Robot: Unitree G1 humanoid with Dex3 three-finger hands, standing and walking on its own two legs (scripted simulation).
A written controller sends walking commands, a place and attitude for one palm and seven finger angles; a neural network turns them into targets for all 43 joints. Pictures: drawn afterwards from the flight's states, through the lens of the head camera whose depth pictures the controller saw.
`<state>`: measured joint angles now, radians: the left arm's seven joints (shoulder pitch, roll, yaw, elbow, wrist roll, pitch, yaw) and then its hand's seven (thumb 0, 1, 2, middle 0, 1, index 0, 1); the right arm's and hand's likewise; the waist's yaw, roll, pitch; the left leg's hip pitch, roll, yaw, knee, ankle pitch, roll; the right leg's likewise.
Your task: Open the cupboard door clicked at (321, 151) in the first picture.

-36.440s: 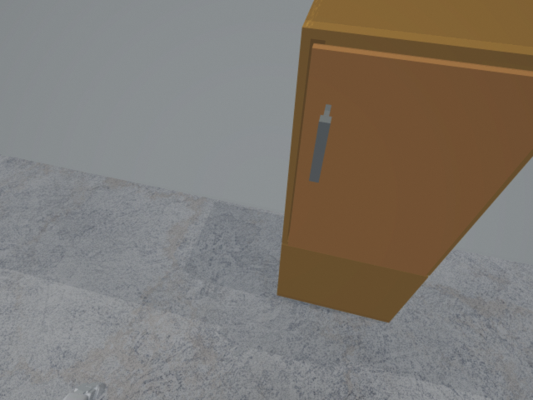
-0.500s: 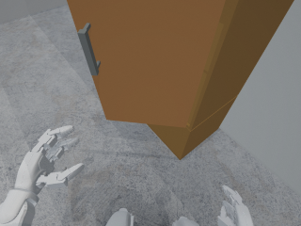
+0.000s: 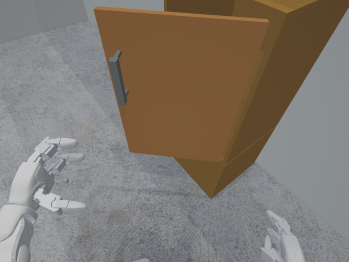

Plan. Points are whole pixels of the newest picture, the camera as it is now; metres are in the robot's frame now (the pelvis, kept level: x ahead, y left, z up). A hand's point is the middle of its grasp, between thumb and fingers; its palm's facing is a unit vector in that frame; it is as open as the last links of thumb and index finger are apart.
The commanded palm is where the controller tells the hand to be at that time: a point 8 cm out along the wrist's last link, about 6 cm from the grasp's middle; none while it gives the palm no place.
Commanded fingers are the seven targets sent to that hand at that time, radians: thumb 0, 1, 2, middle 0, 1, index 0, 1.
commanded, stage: raise the hand with hooked fingers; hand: left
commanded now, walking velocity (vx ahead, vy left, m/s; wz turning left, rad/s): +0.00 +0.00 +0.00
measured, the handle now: (120, 78) +0.56 +0.20 +0.10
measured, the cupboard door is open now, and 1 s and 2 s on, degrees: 45 45 45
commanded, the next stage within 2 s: move the hooked fingers beside the handle in 0.90 s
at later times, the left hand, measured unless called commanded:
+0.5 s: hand (49, 148) +0.30 +0.27 +0.13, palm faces +0.00 -1.00 -0.04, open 14.0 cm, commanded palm +0.26 +0.31 +0.13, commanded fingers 0.00 -0.50 0.30 -0.30 -1.20 -0.30 -1.20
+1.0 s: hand (57, 150) +0.29 +0.26 +0.12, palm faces +0.01 -1.00 -0.04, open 14.0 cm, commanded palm +0.27 +0.31 +0.12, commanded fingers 0.00 -0.50 0.30 -0.30 -1.20 -0.30 -1.20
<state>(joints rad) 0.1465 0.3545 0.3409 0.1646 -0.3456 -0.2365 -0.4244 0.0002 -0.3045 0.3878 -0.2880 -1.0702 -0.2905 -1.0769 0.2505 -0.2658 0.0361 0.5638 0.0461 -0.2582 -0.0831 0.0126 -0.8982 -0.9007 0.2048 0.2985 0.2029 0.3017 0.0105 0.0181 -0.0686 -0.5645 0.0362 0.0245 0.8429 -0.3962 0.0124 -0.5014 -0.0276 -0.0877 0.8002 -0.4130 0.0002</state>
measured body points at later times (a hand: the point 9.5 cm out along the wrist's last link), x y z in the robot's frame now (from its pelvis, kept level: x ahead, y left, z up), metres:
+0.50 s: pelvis +0.00 -0.01 +0.02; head +0.02 -0.01 +0.47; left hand +0.29 +0.33 +0.13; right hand +0.16 -0.26 -0.06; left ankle +0.02 +0.11 -0.70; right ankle -0.01 -0.12 -0.70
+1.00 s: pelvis +0.00 -0.01 +0.02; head +0.02 -0.02 +0.47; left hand +0.29 +0.31 +0.13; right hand +0.16 -0.26 -0.06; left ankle +0.02 +0.11 -0.70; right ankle +0.00 -0.12 -0.70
